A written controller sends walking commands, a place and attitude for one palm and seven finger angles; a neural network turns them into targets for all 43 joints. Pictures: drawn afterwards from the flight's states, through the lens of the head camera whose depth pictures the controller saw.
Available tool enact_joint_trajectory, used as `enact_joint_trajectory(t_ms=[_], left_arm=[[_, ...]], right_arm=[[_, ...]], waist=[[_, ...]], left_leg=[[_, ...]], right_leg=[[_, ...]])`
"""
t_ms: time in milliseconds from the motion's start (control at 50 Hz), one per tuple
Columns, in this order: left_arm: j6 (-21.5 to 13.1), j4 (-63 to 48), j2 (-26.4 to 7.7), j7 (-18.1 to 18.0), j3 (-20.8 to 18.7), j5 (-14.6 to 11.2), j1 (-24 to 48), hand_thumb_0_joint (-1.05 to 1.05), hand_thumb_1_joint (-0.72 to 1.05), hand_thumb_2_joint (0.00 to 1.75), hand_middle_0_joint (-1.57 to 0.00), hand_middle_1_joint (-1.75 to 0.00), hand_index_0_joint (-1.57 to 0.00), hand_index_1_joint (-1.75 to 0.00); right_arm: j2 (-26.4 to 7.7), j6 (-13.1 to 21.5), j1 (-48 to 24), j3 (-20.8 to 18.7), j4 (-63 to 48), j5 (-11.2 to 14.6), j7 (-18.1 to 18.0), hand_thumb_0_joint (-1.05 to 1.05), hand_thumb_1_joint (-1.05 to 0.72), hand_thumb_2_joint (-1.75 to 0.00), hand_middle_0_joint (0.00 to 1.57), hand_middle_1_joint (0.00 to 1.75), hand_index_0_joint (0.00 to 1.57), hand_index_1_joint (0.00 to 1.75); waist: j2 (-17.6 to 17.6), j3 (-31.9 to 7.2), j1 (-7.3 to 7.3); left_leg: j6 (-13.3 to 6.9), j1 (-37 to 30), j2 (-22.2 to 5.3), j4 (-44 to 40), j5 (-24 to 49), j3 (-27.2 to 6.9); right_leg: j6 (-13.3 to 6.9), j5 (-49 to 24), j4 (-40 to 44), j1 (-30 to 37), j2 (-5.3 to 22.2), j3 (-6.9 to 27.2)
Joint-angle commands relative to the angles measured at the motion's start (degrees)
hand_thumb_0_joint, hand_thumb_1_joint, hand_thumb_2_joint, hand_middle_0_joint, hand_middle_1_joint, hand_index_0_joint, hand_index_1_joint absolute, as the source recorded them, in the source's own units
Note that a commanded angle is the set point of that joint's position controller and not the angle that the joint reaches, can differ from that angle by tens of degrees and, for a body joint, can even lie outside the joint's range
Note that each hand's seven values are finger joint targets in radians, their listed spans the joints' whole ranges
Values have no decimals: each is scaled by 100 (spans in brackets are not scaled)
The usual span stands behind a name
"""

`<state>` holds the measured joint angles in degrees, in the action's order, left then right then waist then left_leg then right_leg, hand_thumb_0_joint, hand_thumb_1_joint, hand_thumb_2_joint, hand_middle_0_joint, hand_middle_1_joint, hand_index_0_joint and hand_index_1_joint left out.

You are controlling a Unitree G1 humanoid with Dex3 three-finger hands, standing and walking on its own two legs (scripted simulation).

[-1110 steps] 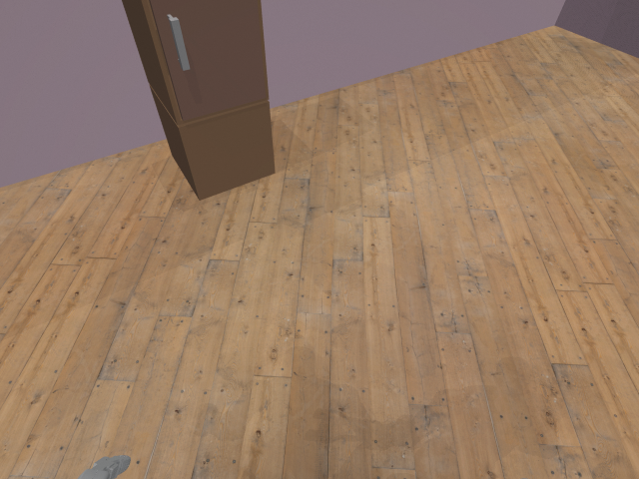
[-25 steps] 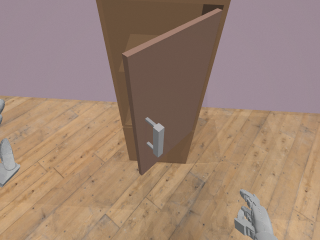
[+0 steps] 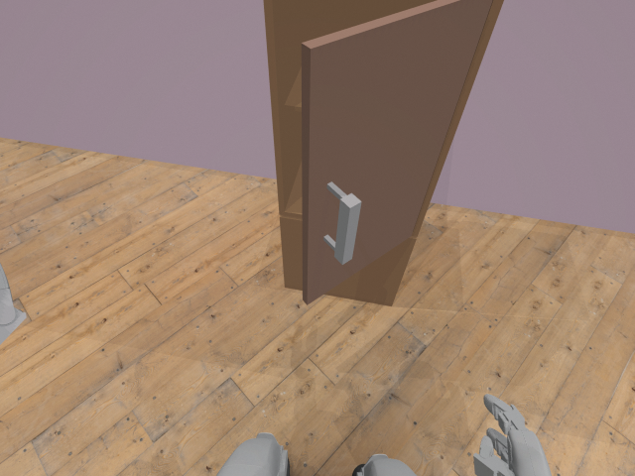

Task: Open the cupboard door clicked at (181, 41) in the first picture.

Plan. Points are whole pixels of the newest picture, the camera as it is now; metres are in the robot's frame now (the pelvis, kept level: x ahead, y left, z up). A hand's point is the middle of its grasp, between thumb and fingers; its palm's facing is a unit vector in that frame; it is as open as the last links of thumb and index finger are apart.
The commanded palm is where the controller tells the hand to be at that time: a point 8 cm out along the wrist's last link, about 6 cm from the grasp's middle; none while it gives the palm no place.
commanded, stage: step back with the hand held close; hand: left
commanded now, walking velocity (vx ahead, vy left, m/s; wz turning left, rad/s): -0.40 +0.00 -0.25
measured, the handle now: (338, 223) +0.52 -0.01 -0.04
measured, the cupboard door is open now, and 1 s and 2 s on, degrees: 48 48 48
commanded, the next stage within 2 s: stop stepping back and stand still in 0.12 s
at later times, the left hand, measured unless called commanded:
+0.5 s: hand (14, 428) +0.13 +0.22 +0.19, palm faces +0.29 -0.83 -0.48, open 7.4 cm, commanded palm +0.07 +0.27 +0.20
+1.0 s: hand out of the picture +0.08 +0.23 +0.18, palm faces +0.34 -0.84 -0.43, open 7.4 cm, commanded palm +0.03 +0.27 +0.20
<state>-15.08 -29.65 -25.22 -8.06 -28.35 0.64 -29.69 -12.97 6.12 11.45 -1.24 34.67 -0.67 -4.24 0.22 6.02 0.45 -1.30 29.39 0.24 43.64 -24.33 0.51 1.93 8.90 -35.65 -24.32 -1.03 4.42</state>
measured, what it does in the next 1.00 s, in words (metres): walks backwards: left foot, then right foot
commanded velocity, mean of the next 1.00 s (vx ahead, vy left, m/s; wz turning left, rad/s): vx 0.01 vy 0.03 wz -0.05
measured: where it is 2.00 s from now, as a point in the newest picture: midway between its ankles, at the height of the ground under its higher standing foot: outside the picture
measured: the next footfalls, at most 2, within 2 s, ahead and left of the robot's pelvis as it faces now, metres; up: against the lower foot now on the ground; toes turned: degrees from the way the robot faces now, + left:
left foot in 0.10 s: +0.10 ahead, +0.11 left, +0.00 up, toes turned +2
right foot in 0.42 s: -0.16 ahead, -0.10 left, +0.00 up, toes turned -12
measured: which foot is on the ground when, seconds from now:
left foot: up 0.00-0.08, down 0.10-0.42, up 0.44-0.54, down 0.56-0.76, up 0.78-0.94, down 0.96-1.00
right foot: down 0.00-0.10, up 0.12-0.40, down 0.42-1.00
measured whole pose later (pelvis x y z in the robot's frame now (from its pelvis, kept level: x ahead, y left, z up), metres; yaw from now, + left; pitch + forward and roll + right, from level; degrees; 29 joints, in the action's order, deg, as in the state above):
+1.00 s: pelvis -0.16 +0.00 +0.02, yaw -9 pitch -1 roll -1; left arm -13.1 -23.5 -22.0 -9.2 -23.0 -1.3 -29.7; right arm -13.0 8.7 17.0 -0.5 40.1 -0.4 -5.5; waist -0.4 -1.6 0.1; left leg -0.7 15.7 -1.2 29.9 -14.8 1.8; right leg -1.8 18.8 -29.2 -9.8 -1.3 -4.1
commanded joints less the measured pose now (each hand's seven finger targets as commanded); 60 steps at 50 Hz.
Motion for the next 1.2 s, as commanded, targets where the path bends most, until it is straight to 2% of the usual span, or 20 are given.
enact_joint_trajectory(t_ms=[0, 40, 80, 100, 140, 320, 360, 380, 400, 460, 540, 580, 620, 680, 760, 800, 880, 940, 1020, 1180], left_arm=[[-186, -1122, -1041, -119, -441, -216, 312, 0, 90, 90, -20, -30, -20, -30], [-147, -1321, -1023, -101, -315, -277, 603, 0, 90, 90, -20, -30, -20, -30], [-338, -1777, -1079, -185, -513, -101, 965, 0, 90, 90, -20, -30, -20, -30], [-317, -1710, -1002, -260, -557, -24, 944, 0, 90, 90, -20, -30, -20, -30], [-355, -1702, -1101, -198, -644, -158, 684, 0, 90, 90, -20, -30, -20, -30], [-15, -1536, -731, -229, -207, -388, 222, 0, 90, 90, -20, -30, -20, -30], [37, -1362, -946, -179, -289, -360, 208, 0, 90, 90, -20, -30, -20, -30], [47, -1250, -1284, -187, -529, -377, 59, 0, 90, 90, -20, -30, -20, -30], [-3, -1399, -1464, -219, -562, -406, 273, 0, 90, 90, -20, -30, -20, -30], [61, -869, -1062, -206, -466, -358, 25, 0, 90, 90, -20, -30, -20, -30], [94, -846, -1018, -145, -441, -401, -210, 0, 90, 90, -20, -30, -20, -30], [45, -848, -1058, -98, -344, -396, -81, 0, 90, 90, -20, -30, -20, -30], [26, -960, -1081, -103, -365, -405, -160, 0, 90, 90, -20, -30, -20, -30], [24, -1051, -1208, -151, -599, -345, -218, 0, 90, 90, -20, -30, -20, -30], [-33, -1059, -1134, -162, -498, -354, -288, 0, 90, 90, -20, -30, -20, -30], [-54, -867, -983, -177, -447, -335, -220, 0, 90, 90, -20, -30, -20, -30], [-142, -452, -788, -204, -144, -219, 437, 0, 90, 90, -20, -30, -20, -30], [-158, -545, -755, -189, -39, -211, 520, 0, 90, 90, -20, -30, -20, -30], [-107, -824, -884, -112, -136, -218, 289, 0, 90, 90, -20, -30, -20, -30], [6, -731, -853, -111, -334, -348, -351, 0, 90, 90, -20, -30, -20, -30]], right_arm=[[-493, 132, -489, -275, -662, -5, 49, 0, -90, -90, 20, 30, 20, 30], [-546, 129, -505, -193, -693, 62, -32, 0, -90, -90, 20, 30, 20, 30], [-941, 322, -961, -269, -831, -22, -203, 0, -90, -90, 20, 30, 20, 30], [-521, 441, -630, -207, -707, -133, -213, 0, -90, -90, 20, 30, 20, 30], [-551, 588, -591, -434, -663, 32, -77, 0, -90, -90, 20, 30, 20, 30], [-594, 703, -434, -163, -643, -19, 35, 0, -90, -90, 20, 30, 20, 30], [-480, 566, -373, -143, -650, 22, 53, 0, -90, -90, 20, 30, 20, 30], [-423, 456, -375, -95, -603, -25, 60, 0, -90, -90, 20, 30, 20, 30], [-412, 399, -479, -21, -590, -54, 39, 0, -90, -90, 20, 30, 20, 30], [-421, 446, -482, -24, -724, 125, -9, 0, -90, -90, 20, 30, 20, 30], [-636, 407, -388, -9, -630, 100, -123, 0, -90, -90, 20, 30, 20, 30], [-755, 478, -259, -62, -632, 114, -93, 0, -90, -90, 20, 30, 20, 30], [-715, 519, -289, -49, -595, 31, -67, 0, -90, -90, 20, 30, 20, 30], [-757, 477, -425, -97, -692, 45, -78, 0, -90, -90, 20, 30, 20, 30], [-635, 333, -350, -192, -670, 67, -17, 0, -90, -90, 20, 30, 20, 30], [-651, 389, -180, -191, -525, 76, -20, 0, -90, -90, 20, 30, 20, 30], [-509, 550, -292, -51, -453, 63, -181, 0, -90, -90, 20, 30, 20, 30], [-736, 670, -208, -139, -464, 40, -206, 0, -90, -90, 20, 30, 20, 30], [-612, 630, -221, -35, -544, 34, -141, 0, -90, -90, 20, 30, 20, 30], [-563, 491, -430, -29, -710, 7, -69, 0, -90, -90, 20, 30, 20, 30]], waist=[[1743, -1061, 37], [872, -718, 158], [-2499, -499, 6], [-2046, -706, 40], [-838, -1672, -113], [-1473, -1314, -18], [-279, -1273, 29], [615, -1255, -7], [894, -1266, -23], [1243, -1600, -71], [-373, -1600, 113], [-864, -1561, 92], [-1192, -1170, 30], [-1058, -568, -79], [912, -534, -67], [735, -499, 75], [199, -534, 80], [-702, -875, -83], [-543, -1328, -42], [-309, -1012, -21]], left_leg=[[168, -1762, 121, 1149, -262, 115], [97, -2076, 62, -1022, -9, 96], [-772, 770, -2090, -3653, -1902, -2439], [-1042, 1008, -2552, -3828, -1261, -2628], [-824, -430, -2161, -2874, 25, -1480], [-30, -1581, -1300, -3333, -816, -431], [286, -1834, -541, -1653, 205, 430], [309, -1838, -334, -350, 772, 374], [272, -1314, -316, 292, 925, 234], [163, -466, -147, -168, 1043, 263], [-175, -2374, -291, -1542, 3753, 231], [-466, -2931, -918, -1608, 4504, -631], [-576, -2126, -1339, -2401, 3142, -1228], [-297, -242, -1029, -3106, -499, -689], [227, -424, -21, 828, 296, 19], [213, -211, -192, 1243, 541, -155], [77, -1304, -203, -1399, 1209, 229], [-161, -2223, -770, -2129, 2473, -457], [-113, -2178, -761, -1974, 3720, -425], [21, -1583, -475, -2235, 1221, -241]], right_leg=[[-939, 1415, 2383, -1323, 1472, 1504], [-379, 1512, 1622, -1391, 757, 632], [59, 1551, -2146, 464, -470, -289], [36, 1695, -3773, 510, -468, 45], [-47, 1881, -3871, 270, -374, 74], [-277, 2403, 680, 1149, -361, -1171], [-728, 1759, 2225, 846, 382, -215], [-1080, 1370, 2596, 171, 1268, 928], [-1206, -91, 2479, 404, 1813, 1113], [-834, -3420, 1196, 2138, 1336, 380], [-121, -2825, 154, 1211, 579, -523], [-2, -308, -363, 385, 183, -716], [-100, 1912, -376, 437, 30, -710], [-276, 1632, 603, 1725, 91, -862], [-1149, 2869, 2941, 244, 2000, 1846], [-1081, 1542, 2553, 442, 1759, 1209], [-654, -171, 1722, 962, 1046, 19], [-201, -94, 1182, 872, 434, -128], [-150, -957, 876, 1408, 253, -447], [-254, 288, 1756, 1274, 379, -91]])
